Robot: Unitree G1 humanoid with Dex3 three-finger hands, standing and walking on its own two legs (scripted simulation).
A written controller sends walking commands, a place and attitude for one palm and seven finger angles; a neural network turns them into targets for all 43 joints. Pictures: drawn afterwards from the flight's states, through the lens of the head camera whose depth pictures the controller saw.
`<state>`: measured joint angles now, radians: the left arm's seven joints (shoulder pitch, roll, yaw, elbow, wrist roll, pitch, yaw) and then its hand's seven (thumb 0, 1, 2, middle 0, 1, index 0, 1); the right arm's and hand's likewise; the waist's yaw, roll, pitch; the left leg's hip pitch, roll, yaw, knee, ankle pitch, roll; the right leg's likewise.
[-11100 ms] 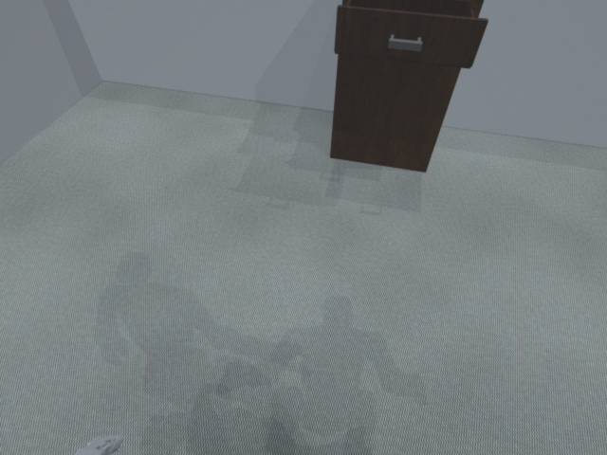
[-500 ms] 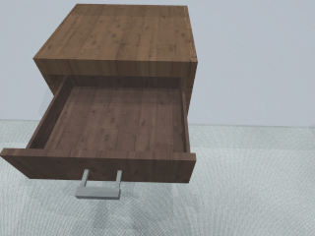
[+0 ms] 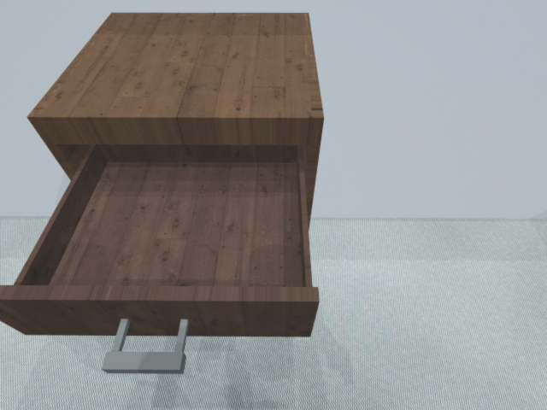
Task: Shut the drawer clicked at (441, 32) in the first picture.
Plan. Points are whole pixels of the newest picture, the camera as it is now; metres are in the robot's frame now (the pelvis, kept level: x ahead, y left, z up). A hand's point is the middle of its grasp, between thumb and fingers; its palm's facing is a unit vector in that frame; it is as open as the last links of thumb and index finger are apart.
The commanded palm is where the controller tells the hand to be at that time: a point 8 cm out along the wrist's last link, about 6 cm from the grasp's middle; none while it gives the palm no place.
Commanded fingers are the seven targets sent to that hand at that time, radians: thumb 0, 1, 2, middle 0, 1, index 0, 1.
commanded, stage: come to a stop and stand still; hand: left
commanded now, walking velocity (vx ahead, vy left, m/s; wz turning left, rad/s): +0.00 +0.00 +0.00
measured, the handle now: (149, 344) +0.20 +0.19 +0.00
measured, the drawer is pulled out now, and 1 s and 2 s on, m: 0.30 0.30 0.30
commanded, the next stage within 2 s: look again from close up in 0.24 s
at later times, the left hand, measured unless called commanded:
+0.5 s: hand out of the picture +0.02 +0.18 -0.17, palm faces -0.01 -0.97 -0.25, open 7.4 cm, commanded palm none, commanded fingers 0.00 0.90 0.90 -0.20 -0.30 -0.20 -0.30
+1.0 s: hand out of the picture +0.00 +0.17 -0.17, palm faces +0.00 -0.97 -0.23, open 7.4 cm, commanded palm none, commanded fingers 0.00 0.90 0.90 -0.20 -0.30 -0.20 -0.30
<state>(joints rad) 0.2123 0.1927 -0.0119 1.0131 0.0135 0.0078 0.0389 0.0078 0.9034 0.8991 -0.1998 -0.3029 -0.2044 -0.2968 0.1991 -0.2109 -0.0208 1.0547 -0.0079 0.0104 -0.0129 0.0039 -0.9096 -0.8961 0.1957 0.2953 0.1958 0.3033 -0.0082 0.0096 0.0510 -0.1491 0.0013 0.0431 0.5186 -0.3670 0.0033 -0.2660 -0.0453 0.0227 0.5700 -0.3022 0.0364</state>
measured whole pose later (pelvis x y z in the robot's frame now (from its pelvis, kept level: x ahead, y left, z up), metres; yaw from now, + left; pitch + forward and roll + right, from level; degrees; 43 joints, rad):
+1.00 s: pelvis -0.01 -0.01 +0.01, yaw +0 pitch +0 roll +1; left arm 0.25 0.17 0.00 1.07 0.02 0.01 0.04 0.01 0.90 0.90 -0.20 -0.30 -0.20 -0.30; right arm 0.24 -0.15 -0.02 1.13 0.00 0.00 -0.02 0.00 -0.91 -0.90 0.20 0.30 0.20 0.30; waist 0.00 0.00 0.06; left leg -0.14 0.02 0.05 0.46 -0.32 -0.01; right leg -0.26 -0.03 0.02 0.51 -0.24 0.02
